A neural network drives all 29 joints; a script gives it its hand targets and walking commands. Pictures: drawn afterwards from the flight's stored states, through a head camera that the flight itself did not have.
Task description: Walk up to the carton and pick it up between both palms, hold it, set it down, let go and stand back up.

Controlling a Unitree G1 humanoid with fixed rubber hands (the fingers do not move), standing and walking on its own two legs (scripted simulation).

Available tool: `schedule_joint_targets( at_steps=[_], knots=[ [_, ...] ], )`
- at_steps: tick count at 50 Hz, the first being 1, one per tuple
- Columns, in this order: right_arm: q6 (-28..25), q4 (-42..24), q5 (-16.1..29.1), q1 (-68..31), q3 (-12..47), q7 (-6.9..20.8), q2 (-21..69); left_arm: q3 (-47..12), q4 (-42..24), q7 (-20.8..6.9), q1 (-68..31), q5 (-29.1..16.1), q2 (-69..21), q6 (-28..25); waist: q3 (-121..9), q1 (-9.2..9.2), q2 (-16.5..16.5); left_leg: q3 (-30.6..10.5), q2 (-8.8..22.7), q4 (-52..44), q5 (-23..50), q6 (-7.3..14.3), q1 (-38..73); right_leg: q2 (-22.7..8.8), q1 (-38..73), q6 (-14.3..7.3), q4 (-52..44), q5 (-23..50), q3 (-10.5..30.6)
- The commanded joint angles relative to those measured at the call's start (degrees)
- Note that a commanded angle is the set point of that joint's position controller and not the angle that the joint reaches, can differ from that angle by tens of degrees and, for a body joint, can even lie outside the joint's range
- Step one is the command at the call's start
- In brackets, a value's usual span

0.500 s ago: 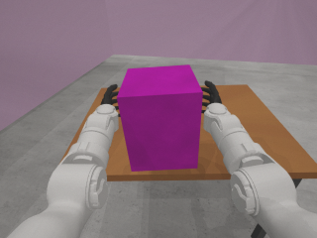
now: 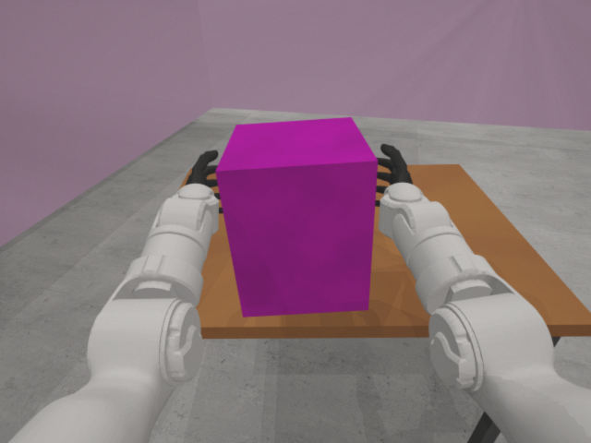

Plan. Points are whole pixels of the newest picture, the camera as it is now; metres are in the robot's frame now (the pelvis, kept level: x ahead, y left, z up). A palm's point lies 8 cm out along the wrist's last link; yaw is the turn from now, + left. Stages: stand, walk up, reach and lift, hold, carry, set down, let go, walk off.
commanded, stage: reach and lift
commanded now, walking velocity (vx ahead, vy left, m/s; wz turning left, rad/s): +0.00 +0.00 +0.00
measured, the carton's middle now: (299, 213) +0.47 +0.01 +0.16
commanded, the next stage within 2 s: hold in 0.74 s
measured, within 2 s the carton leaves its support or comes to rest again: neither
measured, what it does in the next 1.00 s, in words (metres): stands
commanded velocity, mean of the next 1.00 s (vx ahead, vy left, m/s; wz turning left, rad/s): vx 0.00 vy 0.00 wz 0.00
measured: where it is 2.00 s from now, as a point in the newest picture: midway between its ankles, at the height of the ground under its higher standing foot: outside the picture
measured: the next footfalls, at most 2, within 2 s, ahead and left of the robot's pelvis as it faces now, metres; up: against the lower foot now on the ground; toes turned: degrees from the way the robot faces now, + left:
none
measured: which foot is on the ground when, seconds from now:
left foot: down 0.00-1.00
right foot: down 0.00-1.00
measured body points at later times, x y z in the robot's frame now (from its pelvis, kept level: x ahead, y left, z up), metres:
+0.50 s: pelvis +0.00 +0.00 +0.00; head -0.07 +0.01 +0.44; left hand +0.42 +0.16 +0.24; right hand +0.41 -0.13 +0.25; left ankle +0.04 +0.13 -0.74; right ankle +0.05 -0.13 -0.74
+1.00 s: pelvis +0.00 +0.00 +0.00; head -0.08 +0.01 +0.44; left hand +0.41 +0.16 +0.25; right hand +0.41 -0.13 +0.26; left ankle +0.04 +0.13 -0.74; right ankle +0.05 -0.13 -0.74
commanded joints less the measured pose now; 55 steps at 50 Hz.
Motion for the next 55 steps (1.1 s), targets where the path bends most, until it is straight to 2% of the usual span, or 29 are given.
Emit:
schedule_joint_targets(
  at_steps=[1,3,5,6,9,11,13,16,20,22,26,28,29,30,32,33,34,36,37,39,42,43,46,48,50,51,52,53,55],
  knots=[
    [-5.1,-19.9,11.0,-52.6,9.1,12.8,35.9,-3.3,-23.9,-11.3,-48.6,-1.7,-46.0,-3.9,-22.2,-0.05,1.0,-2.8,-5.1,-4.1,7.9,-0.1,20.1,5.7,19.3,0.1,-6.0,1.7,-0.3],
    [-5.0,-25.8,13.4,-53.9,12.6,12.5,37.3,-5.8,-27.2,-11.2,-46.9,-3.4,-47.3,-3.6,-25.6,-0.16,0.9,-3.1,-5.4,-3.0,12.5,-0.4,21.1,5.7,22.3,0.0,-5.1,7.1,0.1],
    [-4.3,-25.1,15.0,-51.5,13.2,11.8,35.7,-6.6,-30.6,-10.9,-46.4,-2.9,-46.7,-2.9,-25.8,-1.07,2.9,-3.6,-5.6,-1.6,18.1,-1.4,22.9,6.1,23.6,0.4,-4.7,12.2,0.1],
    [-4.3,-27.9,14.9,-53.8,13.1,11.4,35.3,-7.4,-30.4,-11.5,-46.4,-3.6,-46.6,-2.6,-27.9,-1.45,1.8,-3.3,-5.6,-1.2,17.6,-1.5,23.1,6.0,23.9,0.3,-4.6,12.3,0.1],
    [-3.0,-27.7,14.6,-51.9,12.5,11.1,35.9,-6.5,-29.9,-11.8,-45.9,-2.5,-46.3,-1.6,-24.7,-0.78,1.4,-3.5,-5.4,-2.3,13.6,-0.7,21.2,6.0,22.8,0.4,-5.1,8.4,0.0],
    [-2.6,-27.9,15.3,-51.6,12.2,11.1,34.4,-6.9,-30.0,-11.8,-44.7,-2.9,-47.2,-0.6,-25.0,-1.14,2.9,-3.7,-5.3,-2.1,14.8,-1.5,21.9,6.2,22.3,0.2,-5.0,8.6,-0.3],
    [-1.6,-25.7,14.2,-50.8,10.9,11.0,33.2,-5.8,-27.9,-12.2,-43.6,-2.2,-46.5,0.2,-21.7,-1.89,1.7,-3.5,-5.2,-2.9,12.6,-1.3,21.2,6.1,21.8,0.0,-5.7,6.4,-0.3],
    [-1.0,-25.6,14.9,-48.4,11.5,11.2,32.1,-5.7,-30.0,-12.8,-42.8,-1.0,-46.0,1.4,-22.1,-1.84,3.7,-3.5,-4.9,-3.0,13.6,-2.0,22.2,6.2,22.2,-0.2,-5.4,7.5,-0.6],
    [0.0,-27.6,16.0,-52.4,11.9,10.8,32.6,-5.5,-27.9,-12.8,-44.0,-1.8,-46.3,2.3,-20.0,-1.95,1.2,-3.9,-5.2,-3.2,10.2,-0.9,20.0,6.2,21.5,-0.1,-5.8,4.4,-0.2],
    [-0.1,-29.8,16.5,-52.7,12.4,10.8,32.9,-8.8,-34.5,-12.7,-46.8,-3.6,-47.9,1.9,-24.8,-2.55,3.3,-4.0,-5.1,-2.5,14.9,-1.7,21.8,6.4,22.5,-0.3,-4.9,8.8,-0.1],
    [1.6,-27.5,16.7,-51.7,12.0,10.8,32.7,-9.8,-34.4,-12.4,-47.9,-4.3,-48.2,2.6,-23.1,-3.56,3.4,-4.7,-4.9,-2.8,11.1,-2.0,21.0,6.2,21.8,-0.2,-4.9,5.4,-0.2],
    [1.3,-29.5,16.7,-53.8,12.1,10.8,33.1,-8.7,-33.4,-12.6,-48.7,-3.7,-47.7,3.2,-23.4,-2.51,2.8,-4.5,-4.8,-3.5,9.1,-1.4,19.8,6.2,22.2,-0.2,-4.9,4.2,-0.1],
    [2.2,-25.2,15.6,-51.6,9.9,11.1,32.0,-8.7,-32.6,-12.6,-47.3,-3.1,-48.1,3.6,-20.5,-3.21,4.0,-4.8,-4.4,-4.3,7.7,-1.4,20.0,5.8,20.9,-0.5,-5.5,2.8,0.1],
    [2.2,-26.3,15.5,-53.5,10.5,11.4,32.6,-6.0,-29.0,-13.0,-46.5,-1.8,-46.3,4.1,-19.1,-1.63,1.6,-4.2,-4.6,-5.0,3.5,-0.7,17.7,5.7,21.3,-0.3,-5.7,-0.9,0.1],
    [2.1,-24.1,14.0,-53.4,8.8,11.7,33.3,-5.3,-28.4,-13.2,-48.5,-1.6,-46.0,3.8,-17.8,-1.50,2.4,-3.8,-4.5,-6.3,-1.3,0.0,14.2,5.5,20.7,-0.5,-5.6,-4.5,0.2],
    [1.9,-26.0,14.9,-53.4,9.6,11.9,33.8,-6.1,-30.9,-12.9,-48.2,-2.2,-46.3,3.8,-22.1,-1.14,2.8,-3.9,-4.4,-6.2,1.5,-0.1,16.4,5.7,22.1,-1.0,-5.0,-1.0,0.3],
    [2.7,-23.4,14.4,-54.4,9.1,11.9,33.2,-4.6,-27.5,-12.9,-49.2,-2.1,-45.0,4.0,-19.5,-0.72,2.4,-3.8,-4.6,-6.3,-0.6,0.0,14.0,5.6,21.2,-0.8,-5.3,-3.0,0.7],
    [2.9,-23.3,14.6,-52.6,9.8,12.0,33.9,-3.3,-28.4,-13.1,-48.6,-1.2,-44.5,4.0,-18.5,-0.30,0.3,-3.3,-5.0,-6.6,0.5,0.8,14.8,5.6,21.8,-0.1,-5.4,-1.8,0.5],
    [3.1,-22.0,14.3,-51.8,9.5,12.1,33.3,-3.2,-28.2,-13.4,-48.2,-1.0,-43.5,4.0,-18.0,-1.09,-0.1,-3.4,-5.0,-6.3,0.9,0.6,15.5,5.3,21.5,0.1,-5.6,-2.5,0.9],
    [3.2,-22.5,14.3,-52.6,9.1,12.2,33.8,-3.3,-27.4,-13.5,-48.8,-0.8,-43.6,4.4,-17.7,-0.69,1.6,-3.3,-4.9,-6.7,-1.3,0.6,13.9,5.3,21.3,-0.2,-5.4,-4.2,0.6],
    [3.8,-20.5,14.2,-52.2,8.6,12.1,33.4,-2.9,-26.7,-13.7,-48.9,-0.8,-42.4,4.8,-18.3,-0.69,1.0,-3.2,-4.7,-7.1,-2.5,1.0,14.2,5.3,21.7,-0.3,-5.3,-4.5,0.9],
    [4.0,-22.1,14.8,-49.9,10.0,11.9,35.0,-3.9,-31.5,-13.6,-49.2,-1.4,-42.6,4.4,-21.3,-1.29,0.7,-3.0,-4.8,-6.6,0.9,0.8,15.6,5.5,23.8,-0.2,-4.7,-0.6,0.5],
    [3.5,-28.3,17.9,-54.4,12.5,10.9,34.2,-8.1,-34.5,-13.2,-50.2,-4.0,-44.9,4.8,-26.0,-2.81,2.1,-3.9,-5.4,-4.0,9.2,-0.5,19.1,6.0,23.2,0.0,-4.5,5.1,0.7],
    [4.4,-27.2,17.8,-52.6,11.7,10.4,33.2,-8.3,-33.8,-13.5,-49.3,-3.5,-44.6,5.5,-23.2,-2.98,2.9,-3.9,-5.5,-3.6,8.7,-0.8,18.9,5.8,23.4,-0.4,-4.9,4.5,0.8],
    [4.3,-32.2,20.3,-53.5,14.0,10.2,34.3,-9.9,-39.5,-13.0,-49.8,-4.7,-44.7,5.7,-29.9,-1.86,4.0,-4.2,-5.5,-2.3,13.9,-1.3,21.2,6.2,25.0,0.0,-3.9,8.8,0.8],
    [5.1,-29.7,19.8,-51.6,13.1,9.9,33.9,-10.2,-39.0,-12.9,-49.9,-4.5,-45.3,6.1,-27.2,-3.23,4.6,-4.4,-5.5,-2.2,13.4,-1.9,20.8,6.3,24.2,0.0,-4.2,8.4,0.6],
    [4.8,-34.7,20.8,-54.3,13.7,9.6,34.3,-10.8,-39.4,-13.0,-49.3,-5.4,-46.3,6.2,-29.3,-2.83,3.6,-4.6,-5.2,-1.5,15.3,-2.0,21.5,6.6,24.5,-0.2,-4.1,9.3,0.7],
    [5.2,-34.5,21.0,-54.1,14.3,9.6,35.0,-11.6,-42.4,-12.5,-50.6,-6.1,-45.8,5.9,-32.1,-2.41,4.3,-4.8,-5.3,-1.4,15.5,-1.8,23.0,6.5,24.4,-0.1,-3.9,9.7,0.9],
    [6.0,-33.6,21.1,-52.9,14.2,9.5,33.3,-10.3,-40.0,-12.9,-49.2,-4.7,-45.6,7.6,-27.7,-2.86,4.4,-4.6,-5.4,-1.9,13.9,-2.1,20.4,6.8,24.4,-0.1,-4.3,8.5,0.4]
  ],
)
